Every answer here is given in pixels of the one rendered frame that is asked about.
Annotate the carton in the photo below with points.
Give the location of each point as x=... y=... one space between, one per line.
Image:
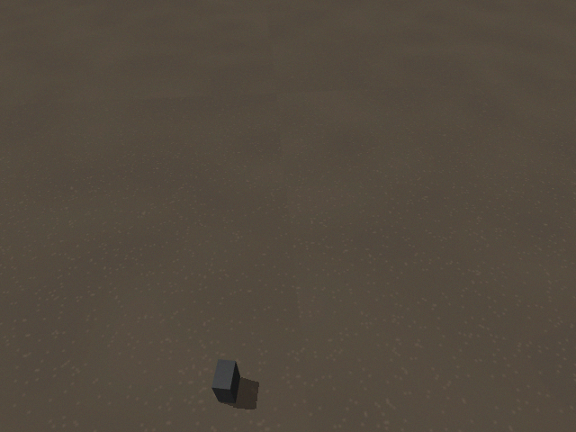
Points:
x=225 y=383

